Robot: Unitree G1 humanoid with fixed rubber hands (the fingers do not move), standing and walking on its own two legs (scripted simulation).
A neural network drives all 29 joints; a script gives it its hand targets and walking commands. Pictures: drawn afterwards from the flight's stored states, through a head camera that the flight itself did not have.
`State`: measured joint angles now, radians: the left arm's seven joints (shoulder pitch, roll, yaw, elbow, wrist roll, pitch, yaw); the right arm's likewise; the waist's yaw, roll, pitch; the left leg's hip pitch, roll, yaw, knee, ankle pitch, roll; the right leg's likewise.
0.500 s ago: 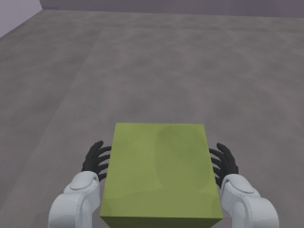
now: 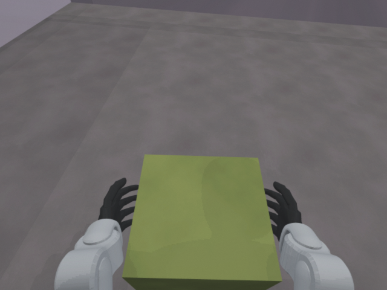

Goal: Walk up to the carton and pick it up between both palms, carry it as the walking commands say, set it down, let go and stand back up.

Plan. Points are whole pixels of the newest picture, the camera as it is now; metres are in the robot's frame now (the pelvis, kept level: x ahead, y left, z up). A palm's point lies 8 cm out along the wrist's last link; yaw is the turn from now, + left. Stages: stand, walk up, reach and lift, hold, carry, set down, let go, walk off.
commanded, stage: carry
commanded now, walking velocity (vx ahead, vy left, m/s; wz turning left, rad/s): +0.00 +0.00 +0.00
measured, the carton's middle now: (198, 233) +0.26 +0.00 +0.02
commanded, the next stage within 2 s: hold in 1.84 s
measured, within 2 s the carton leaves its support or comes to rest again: neither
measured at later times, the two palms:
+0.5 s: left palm (109, 217) +0.25 +0.16 +0.09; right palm (278, 218) +0.26 -0.14 +0.09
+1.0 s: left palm (115, 242) +0.21 +0.14 +0.08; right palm (294, 246) +0.21 -0.16 +0.08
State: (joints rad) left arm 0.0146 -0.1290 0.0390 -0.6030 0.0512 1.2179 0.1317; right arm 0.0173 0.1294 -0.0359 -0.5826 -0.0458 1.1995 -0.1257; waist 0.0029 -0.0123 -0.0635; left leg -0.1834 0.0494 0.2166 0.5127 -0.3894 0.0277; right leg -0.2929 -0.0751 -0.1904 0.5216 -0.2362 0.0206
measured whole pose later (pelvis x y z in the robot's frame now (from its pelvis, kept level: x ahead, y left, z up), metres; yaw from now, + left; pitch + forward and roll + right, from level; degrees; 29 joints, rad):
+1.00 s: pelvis -0.04 -0.01 +0.00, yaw +1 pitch +2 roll -1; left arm -0.07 -0.13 0.08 -0.28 0.08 1.07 0.11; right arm -0.07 0.13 -0.08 -0.29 -0.09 1.08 -0.11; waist -0.01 0.02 -0.11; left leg -0.22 0.07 0.22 0.52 -0.34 0.03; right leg -0.30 -0.08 -0.23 0.50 -0.22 -0.01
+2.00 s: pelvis -0.07 -0.01 +0.01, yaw +3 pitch -3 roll +0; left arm -0.08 -0.10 0.06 0.05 0.16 0.73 0.06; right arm -0.06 0.13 -0.10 0.02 -0.16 0.75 -0.06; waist 0.03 0.02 0.05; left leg -0.10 0.01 0.15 0.40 -0.24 0.05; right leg -0.17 -0.03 -0.08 0.37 -0.12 0.00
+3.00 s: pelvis -0.08 -0.02 +0.00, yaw +8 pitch -5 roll +0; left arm -0.36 -0.18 0.32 0.46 0.34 0.59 -0.01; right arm -0.34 0.17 -0.35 0.41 -0.34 0.61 0.01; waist -0.05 0.01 0.03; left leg -0.15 -0.04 -0.01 0.49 -0.26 0.04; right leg -0.20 0.01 0.00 0.46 -0.19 -0.01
